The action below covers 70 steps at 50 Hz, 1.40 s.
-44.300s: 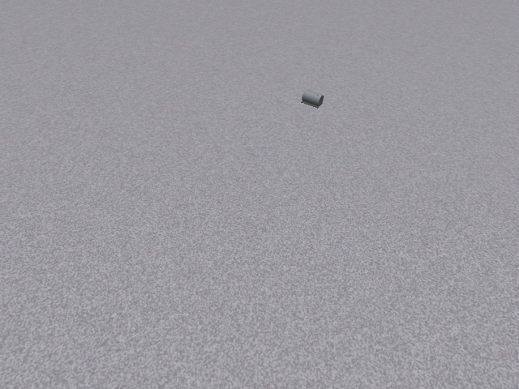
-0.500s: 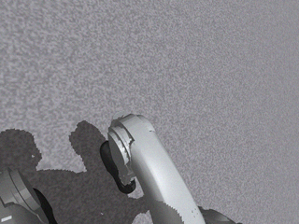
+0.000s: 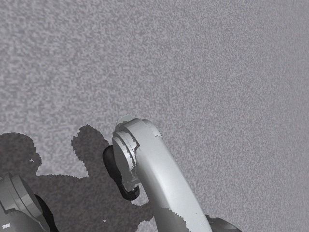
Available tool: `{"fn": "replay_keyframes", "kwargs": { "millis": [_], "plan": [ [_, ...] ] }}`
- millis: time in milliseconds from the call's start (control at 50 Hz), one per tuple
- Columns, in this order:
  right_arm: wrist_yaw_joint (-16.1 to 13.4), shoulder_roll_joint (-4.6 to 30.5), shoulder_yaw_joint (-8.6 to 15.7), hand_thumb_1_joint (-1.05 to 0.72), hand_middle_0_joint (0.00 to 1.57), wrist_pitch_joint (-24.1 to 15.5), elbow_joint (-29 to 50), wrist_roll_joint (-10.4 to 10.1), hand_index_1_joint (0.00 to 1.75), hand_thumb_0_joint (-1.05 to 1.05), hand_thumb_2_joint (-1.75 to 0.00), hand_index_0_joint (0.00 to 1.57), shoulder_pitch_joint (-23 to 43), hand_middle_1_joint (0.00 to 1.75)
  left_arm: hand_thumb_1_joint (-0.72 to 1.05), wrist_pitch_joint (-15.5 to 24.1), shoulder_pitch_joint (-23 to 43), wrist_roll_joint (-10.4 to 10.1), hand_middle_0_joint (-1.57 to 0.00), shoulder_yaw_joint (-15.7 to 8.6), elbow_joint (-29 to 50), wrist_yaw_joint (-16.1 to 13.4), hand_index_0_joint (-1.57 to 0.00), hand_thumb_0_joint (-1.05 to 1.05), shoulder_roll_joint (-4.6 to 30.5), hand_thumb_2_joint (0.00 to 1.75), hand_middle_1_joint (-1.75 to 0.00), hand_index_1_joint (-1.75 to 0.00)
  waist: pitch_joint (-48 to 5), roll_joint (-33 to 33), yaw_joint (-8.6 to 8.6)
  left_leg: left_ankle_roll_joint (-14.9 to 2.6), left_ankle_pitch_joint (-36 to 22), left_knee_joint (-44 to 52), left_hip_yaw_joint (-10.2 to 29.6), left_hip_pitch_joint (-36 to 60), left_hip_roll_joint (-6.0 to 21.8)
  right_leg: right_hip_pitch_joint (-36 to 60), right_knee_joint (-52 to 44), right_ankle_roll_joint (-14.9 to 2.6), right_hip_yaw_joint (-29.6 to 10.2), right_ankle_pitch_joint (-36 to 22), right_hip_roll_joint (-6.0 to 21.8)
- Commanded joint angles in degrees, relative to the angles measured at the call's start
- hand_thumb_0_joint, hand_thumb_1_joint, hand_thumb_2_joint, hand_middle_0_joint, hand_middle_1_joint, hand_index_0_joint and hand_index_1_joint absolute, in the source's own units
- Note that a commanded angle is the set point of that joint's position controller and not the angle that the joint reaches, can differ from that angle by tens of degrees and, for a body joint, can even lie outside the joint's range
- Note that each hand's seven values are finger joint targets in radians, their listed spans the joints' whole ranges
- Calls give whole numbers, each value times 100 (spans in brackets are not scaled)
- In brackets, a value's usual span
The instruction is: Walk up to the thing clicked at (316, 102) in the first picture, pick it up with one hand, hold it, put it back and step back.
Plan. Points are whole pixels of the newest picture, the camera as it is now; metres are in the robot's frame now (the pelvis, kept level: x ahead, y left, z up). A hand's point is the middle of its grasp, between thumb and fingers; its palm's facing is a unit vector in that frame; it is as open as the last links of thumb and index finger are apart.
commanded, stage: rest palm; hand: left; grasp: from above
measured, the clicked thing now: out of the picture +0.45 +0.46 -0.29
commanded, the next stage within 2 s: go down in 0.04 s
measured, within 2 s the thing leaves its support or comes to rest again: neither
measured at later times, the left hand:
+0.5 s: hand out of the picture +0.46 +0.37 -0.22, palm faces +0.08 -0.44 -0.89, open 13.9 cm
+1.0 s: hand out of the picture +0.44 +0.39 -0.02, palm faces +0.12 -0.43 -0.89, open 13.6 cm
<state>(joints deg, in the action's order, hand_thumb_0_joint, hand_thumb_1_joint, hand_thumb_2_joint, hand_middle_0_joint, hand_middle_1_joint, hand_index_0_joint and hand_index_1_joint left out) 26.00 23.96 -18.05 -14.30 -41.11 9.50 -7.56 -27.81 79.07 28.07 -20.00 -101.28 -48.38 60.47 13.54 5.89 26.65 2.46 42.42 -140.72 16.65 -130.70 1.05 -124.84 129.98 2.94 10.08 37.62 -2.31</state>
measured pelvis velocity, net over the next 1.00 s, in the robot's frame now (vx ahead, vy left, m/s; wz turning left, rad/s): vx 0.01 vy -0.01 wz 0.11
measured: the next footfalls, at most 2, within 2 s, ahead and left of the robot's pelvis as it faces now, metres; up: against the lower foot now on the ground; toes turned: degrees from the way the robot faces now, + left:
none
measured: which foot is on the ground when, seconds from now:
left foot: down 0.00-1.00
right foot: down 0.00-1.00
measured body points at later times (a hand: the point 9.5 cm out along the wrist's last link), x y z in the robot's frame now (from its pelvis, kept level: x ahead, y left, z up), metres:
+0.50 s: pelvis +0.00 +0.00 +0.00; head +0.30 +0.11 +0.32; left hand +0.45 +0.39 -0.17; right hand +0.00 -0.25 -0.05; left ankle +0.06 +0.13 -0.30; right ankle +0.12 -0.12 -0.30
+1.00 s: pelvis +0.01 -0.01 +0.06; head +0.22 +0.06 +0.45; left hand +0.43 +0.41 +0.03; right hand +0.06 -0.27 -0.05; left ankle +0.06 +0.13 -0.30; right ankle +0.12 -0.12 -0.30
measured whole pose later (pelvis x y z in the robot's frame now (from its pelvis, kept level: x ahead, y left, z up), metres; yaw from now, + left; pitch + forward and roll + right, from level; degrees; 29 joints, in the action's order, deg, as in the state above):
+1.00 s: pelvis +0.01 -0.01 +0.06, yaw +6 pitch +37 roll -7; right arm 20.2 18.5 -3.5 -10.0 -48.9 2.6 -10.9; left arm -37.8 75.5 34.6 -20.9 -91.9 -33.8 45.8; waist -8.4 -3.1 15.9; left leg 2.1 41.4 -126.9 8.4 -123.1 2.6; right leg -121.0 121.9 1.3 4.0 38.4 -1.4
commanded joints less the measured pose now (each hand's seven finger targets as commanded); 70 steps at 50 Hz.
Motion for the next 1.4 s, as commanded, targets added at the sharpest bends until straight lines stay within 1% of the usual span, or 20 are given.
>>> {"fn": "replay_keyframes", "kwargs": {
  "millis": [0, 140, 180, 240, 300, 400, 440, 480, 520, 580, 660, 700, 720, 800, 940, 1000, 1060, 1140, 1260, 1380],
  "plan": [
    [-24, 2044, 421, -91, 20, 33, -362, 35, 30, 0, -90, 20, -1302, 30, -47, 28, 1327, -73, -8, 66, 455, -77, -6, 0, 892, 96, -97, -100, -3708, -2727, 461, -290, -1212, 1349, -538, 2507, 184, 2413, -1165, -178, 519, -1738, -171],
    [-23, 2044, 344, -91, 20, 43, -355, 25, 30, 0, -91, 20, -1358, 30, -48, 42, 1351, -103, -8, 100, 540, 20, -6, 0, 989, 97, -98, -101, -3951, -2792, 449, -279, -1432, 1304, -587, 2483, 176, 2648, -1091, -157, 518, -1901, -180],
    [-33, 2086, 354, -91, 20, 24, -314, -3, 30, 0, -90, 20, -1326, 30, -51, 36, 1367, -85, -6, 82, 477, 18, -5, 0, 1000, 100, -106, -108, -4001, -2752, 408, -289, -1431, 1277, -565, 2449, 205, 2630, -1116, -163, 522, -1911, -208],
    [-72, 2070, 405, -91, 20, 55, -398, -11, 30, 0, -90, 20, -1320, 30, -50, 33, 1400, 123, -6, 137, 589, 77, -6, 0, 1125, 99, -106, -107, -3946, -2923, 355, -287, -1203, 1383, -577, 2403, 197, 2562, -1113, -191, 526, -1692, -201],
    [-104, 1903, 375, -91, 20, 89, -310, -57, 30, 0, -90, 20, -1349, 30, -49, 6, 1343, 364, -6, 199, 780, 187, -6, 0, 1223, 99, -107, -108, -4160, -2978, 219, -281, -1403, 1373, -650, 2503, 194, 2644, -1164, -211, 462, -1803, -227],
    [-147, 1803, 566, -91, 20, 113, -331, -128, 30, 0, -90, 20, -1492, 30, -49, -38, 1468, 736, -6, -11, 1277, 198, -6, 0, 1489, 98, -105, -106, -4697, -3575, -87, -205, -1597, 1547, -699, 3001, 243, 2648, -1191, -296, 427, -1894, -220],
    [-153, 1704, 664, -91, 20, 134, -345, -146, 30, 0, -90, 20, -1462, 30, -50, -80, 1704, 765, -6, -115, 1824, 250, -5, 0, 1533, 98, -105, -106, -4994, -3924, -234, -158, -1727, 1621, -704, 3291, 260, 2507, -1148, -336, 422, -1935, -175],
    [-153, 1704, 832, -91, 20, 162, -278, -219, 30, 0, -90, 20, -1605, 30, -50, -159, 1637, 766, -6, -155, 2094, 361, -5, 0, 1310, 98, -104, -105, -5308, -4106, -290, -105, -2002, 1687, -739, 3571, 263, 2404, -1104, -375, 410, -2063, -194],
    [-153, 1547, 939, -91, 20, 198, -455, -272, 30, 0, -90, 20, -1632, 30, -50, -252, 1563, 809, -6, -129, 2204, 479, -5, 0, 1106, 98, -104, -105, -5361, -4165, -441, -100, -1839, 1811, -752, 3570, 243, 2199, -1124, -387, 407, -1885, -177],
    [-164, 1362, 1155, -90, 20, 264, -530, -414, 30, 0, -90, 20, -1771, 30, -49, -421, 1238, 768, -7, 23, 2099, 686, -6, 0, 405, 97, -103, -104, -5427, -4090, -647, -72, -1859, 1877, -820, 3645, 212, 1924, -1176, -426, 350, -1856, -180],
    [-232, 1269, 1446, -90, 20, 289, -781, -533, 30, 0, -89, 20, -1918, 30, -47, -600, 1200, 541, -7, 369, 2114, 925, -7, 0, -481, 96, -104, -105, -5165, -3502, -640, -153, -1548, 2155, -854, 3404, 149, 1728, -1377, -420, 282, -1612, -196],
    [-285, 1247, 1576, -89, 20, 299, -782, -612, 30, 0, -89, 20, -1919, 30, -46, -694, 1278, 457, -7, 353, 2333, 986, -7, 0, -588, 95, -103, -104, -5398, -3313, -730, -158, -1501, 2279, -842, 3628, 145, 1688, -1483, -430, 228, -1543, -181],
    [-322, 1215, 1622, -89, 20, 314, -802, -641, 30, 0, -89, 20, -1900, 30, -46, -745, 1343, 390, -8, 429, 2220, 1024, -8, 0, -749, 95, -103, -104, -5364, -3078, -656, -180, -1373, 2355, -854, 3626, 136, 1659, -1588, -426, 188, -1446, -182],
    [-439, 1139, 1755, -89, 20, 394, -893, -708, 30, 0, -89, 20, -1976, 30, -46, -883, 1554, 425, -8, 253, 2049, 1087, -8, 0, -484, 94, -102, -103, -5566, -2849, -844, -198, -1238, 2667, -945, 3735, 108, 1737, -1745, -443, 48, -1296, -125],
    [-652, 865, 1842, -89, 20, 429, -956, -678, 30, 0, -89, 20, -1717, 30, -38, -972, 1689, 1066, -15, 146, 1783, 1269, -15, 0, 125, 89, -96, -96, -5497, -2371, -1092, -337, -1040, 2871, -1331, 3499, 45, 2247, -2272, -357, -269, -974, -77],
    [-723, 714, 1828, -89, 20, 401, -1059, -664, 30, 0, -89, 20, -1680, 30, -38, -978, 1820, 1085, -16, 138, 1604, 1307, -15, 0, 240, 89, -95, -96, -5584, -2081, -1097, -402, -1084, 2865, -1538, 3251, 7, 2740, -2583, -311, -466, -895, -120],
    [-795, 597, 1881, -89, 20, 365, -1072, -683, 30, 0, -89, 20, -1725, 30, -38, -990, 1852, 974, -15, 184, 1495, 1402, -15, 0, 123, 89, -96, -97, -5690, -1798, -1020, -441, -1126, 2877, -1604, 3265, 7, 3065, -2825, -258, -609, -800, -113],
    [-905, 569, 1928, -89, 20, 329, -1109, -713, 30, 0, -89, 20, -1774, 30, -39, -1050, 2057, 944, -15, 200, 1290, 1518, -15, 0, 164, 89, -96, -97, -5908, -1824, -1081, -414, -1181, 3127, -1621, 3496, 26, 3284, -2993, -273, -613, -858, -103],
    [-1024, 551, 1992, -90, 20, 274, -1106, -778, 30, 0, -89, 20, -1716, 30, -40, -1112, 2176, 1230, -15, 294, 1476, 1699, -15, 0, 198, 89, -96, -97, -6219, -2237, -1182, -346, -1552, 3468, -1552, 4272, 77, 3310, -2995, -359, -487, -1351, -62],
    [-1158, 512, 2002, -90, 20, 229, -1095, -827, 30, 0, -90, 20, -1701, 30, -38, -1202, 2031, 1383, -18, 328, 1383, 1739, -17, 0, 121, 87, -93, -94, -6025, -2354, -1196, -299, -1504, 3909, -1485, 4665, 117, 3287, -3237, -395, -418, -1273, -68]
  ]
}}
